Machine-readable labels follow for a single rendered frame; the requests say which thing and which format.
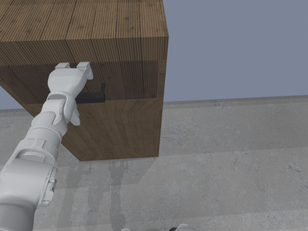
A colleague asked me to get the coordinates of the left robot forearm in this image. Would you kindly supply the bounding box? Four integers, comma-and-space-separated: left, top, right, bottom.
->
0, 91, 76, 184

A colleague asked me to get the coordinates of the cabinet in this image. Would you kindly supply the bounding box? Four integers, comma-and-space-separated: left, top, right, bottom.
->
0, 0, 169, 161

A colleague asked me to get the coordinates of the robot left upper arm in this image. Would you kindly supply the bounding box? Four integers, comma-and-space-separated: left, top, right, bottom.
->
0, 158, 58, 231

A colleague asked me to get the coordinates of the robot left hand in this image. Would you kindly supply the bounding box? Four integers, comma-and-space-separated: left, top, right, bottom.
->
48, 62, 93, 126

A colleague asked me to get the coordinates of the drawer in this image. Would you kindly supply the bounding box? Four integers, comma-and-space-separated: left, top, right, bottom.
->
0, 60, 158, 104

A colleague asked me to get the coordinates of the handle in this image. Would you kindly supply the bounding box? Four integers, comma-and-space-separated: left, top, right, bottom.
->
75, 83, 105, 104

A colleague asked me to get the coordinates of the robot right shin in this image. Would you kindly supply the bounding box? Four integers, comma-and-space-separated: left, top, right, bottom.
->
176, 224, 188, 230

